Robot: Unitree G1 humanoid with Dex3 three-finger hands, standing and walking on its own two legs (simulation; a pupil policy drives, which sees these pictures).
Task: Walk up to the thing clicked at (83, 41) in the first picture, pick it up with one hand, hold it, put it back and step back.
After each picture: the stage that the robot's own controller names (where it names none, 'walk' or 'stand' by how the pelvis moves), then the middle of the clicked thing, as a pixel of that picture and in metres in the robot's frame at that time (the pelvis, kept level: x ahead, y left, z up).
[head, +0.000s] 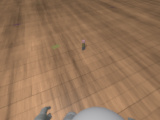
stand; (83, 45) +1.47 +0.15 -0.65
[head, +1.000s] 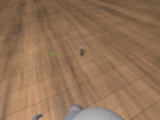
walk; (81, 51) +1.34 +0.25 -0.65
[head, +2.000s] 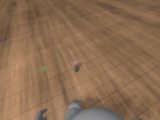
walk; (76, 66) +0.84 +0.29 -0.65
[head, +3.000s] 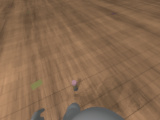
walk; (74, 85) +0.51 +0.23 -0.65
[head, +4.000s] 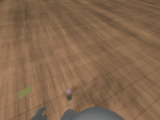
stand; (69, 95) +0.40 +0.21 -0.64
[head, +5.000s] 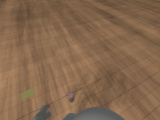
stand; (70, 97) +0.35 +0.19 -0.66
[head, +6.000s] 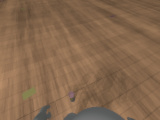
stand; (72, 97) +0.35 +0.19 -0.66
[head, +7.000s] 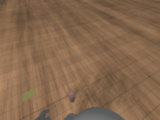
stand; (71, 97) +0.36 +0.19 -0.66
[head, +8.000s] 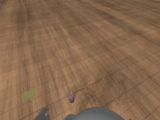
stand; (71, 98) +0.35 +0.19 -0.66
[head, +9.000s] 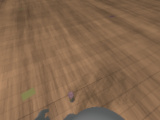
stand; (71, 97) +0.35 +0.19 -0.66
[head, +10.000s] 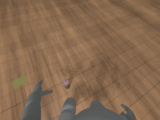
go down; (66, 84) +0.38 +0.21 -0.59
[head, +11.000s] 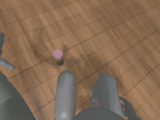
go down; (59, 58) +0.44 +0.24 -0.25
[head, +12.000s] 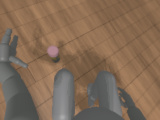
close in; (54, 55) +0.43 +0.25 -0.24
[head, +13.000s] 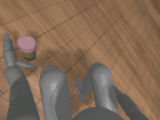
close; (28, 51) +0.42 +0.28 -0.16
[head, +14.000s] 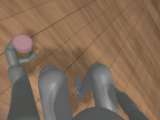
lift; (25, 50) +0.41 +0.29 -0.16
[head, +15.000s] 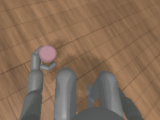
lift; (47, 59) +0.35 +0.28 -0.06
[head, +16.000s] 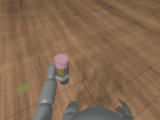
hold; (63, 71) +0.32 +0.17 +0.06
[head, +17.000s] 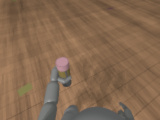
hold; (64, 74) +0.31 +0.17 +0.03
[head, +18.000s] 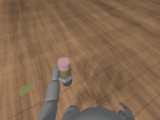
hold; (65, 73) +0.32 +0.17 +0.02
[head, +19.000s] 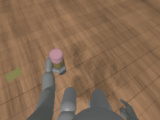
crouch; (59, 64) +0.38 +0.20 -0.03
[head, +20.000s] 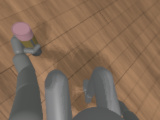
lower; (30, 43) +0.47 +0.30 -0.09
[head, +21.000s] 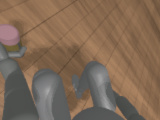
lower; (13, 45) +0.45 +0.30 -0.16
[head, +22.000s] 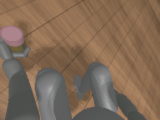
lower; (18, 45) +0.44 +0.31 -0.16
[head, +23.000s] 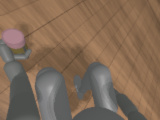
lower; (19, 47) +0.43 +0.30 -0.16
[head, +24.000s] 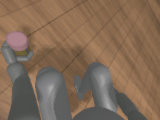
lower; (22, 49) +0.42 +0.29 -0.16
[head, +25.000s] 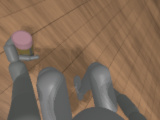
open; (25, 49) +0.42 +0.28 -0.16
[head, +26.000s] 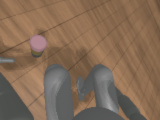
stand; (37, 48) +0.41 +0.27 -0.17
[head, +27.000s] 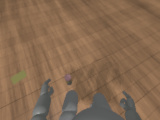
stand; (68, 80) +0.40 +0.20 -0.50
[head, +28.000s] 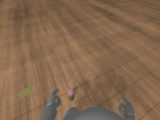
stand; (71, 95) +0.37 +0.19 -0.60
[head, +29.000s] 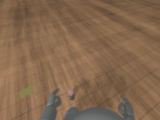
stand; (71, 95) +0.37 +0.18 -0.60
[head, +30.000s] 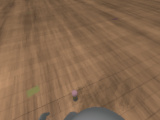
stand; (75, 96) +0.39 +0.17 -0.65
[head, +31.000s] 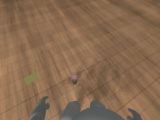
walk; (74, 79) +0.46 +0.14 -0.63
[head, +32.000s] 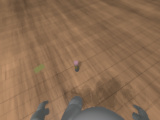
walk; (76, 66) +0.73 +0.23 -0.63
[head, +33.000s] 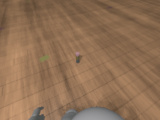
stand; (77, 57) +1.02 +0.22 -0.63
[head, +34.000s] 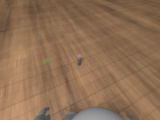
stand; (79, 60) +1.01 +0.18 -0.66
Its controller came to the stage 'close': yes
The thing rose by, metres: 0.68
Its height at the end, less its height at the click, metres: +0.00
